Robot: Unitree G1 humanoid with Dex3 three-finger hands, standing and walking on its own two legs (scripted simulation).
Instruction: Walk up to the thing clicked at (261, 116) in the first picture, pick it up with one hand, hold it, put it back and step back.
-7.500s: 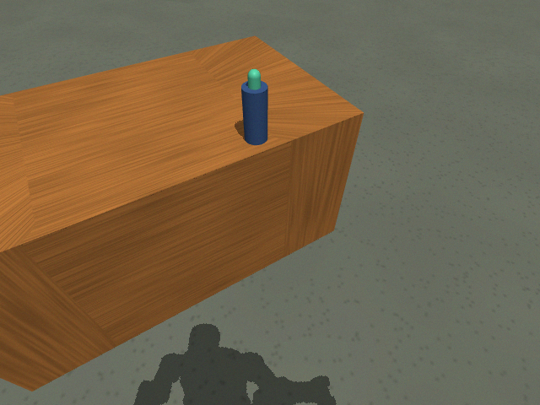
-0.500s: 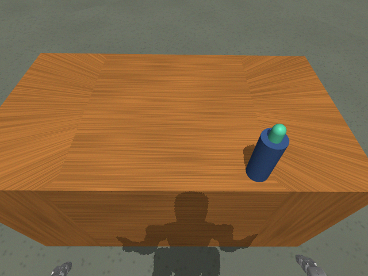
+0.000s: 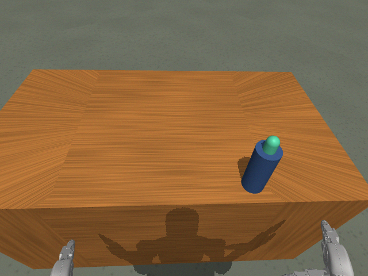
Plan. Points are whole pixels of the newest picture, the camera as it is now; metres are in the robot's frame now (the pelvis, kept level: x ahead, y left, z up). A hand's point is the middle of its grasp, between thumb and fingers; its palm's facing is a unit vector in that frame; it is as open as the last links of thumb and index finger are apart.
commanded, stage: rise first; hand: right
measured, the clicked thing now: (262, 163) +0.41 -0.22 -0.02
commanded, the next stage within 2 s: go down in 0.92 s
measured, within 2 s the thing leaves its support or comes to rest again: neither
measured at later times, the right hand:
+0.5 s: hand (322, 259) +0.17 -0.26 +0.00, palm faces +0.31 +0.88 -0.36, open 17.5 cm
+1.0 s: hand (334, 268) +0.15 -0.27 +0.01, palm faces +0.32 +0.87 -0.38, open 17.5 cm
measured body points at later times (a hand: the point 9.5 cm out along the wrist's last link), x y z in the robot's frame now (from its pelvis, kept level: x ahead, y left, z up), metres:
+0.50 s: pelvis -0.01 +0.00 +0.00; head -0.02 +0.02 +0.45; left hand +0.14 +0.27 -0.09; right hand +0.15 -0.31 +0.03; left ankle -0.01 +0.13 -0.74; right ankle -0.01 -0.13 -0.74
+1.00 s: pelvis -0.03 +0.00 +0.00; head -0.03 +0.01 +0.45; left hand +0.13 +0.27 -0.09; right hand +0.13 -0.32 +0.04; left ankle -0.01 +0.13 -0.74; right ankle -0.01 -0.13 -0.74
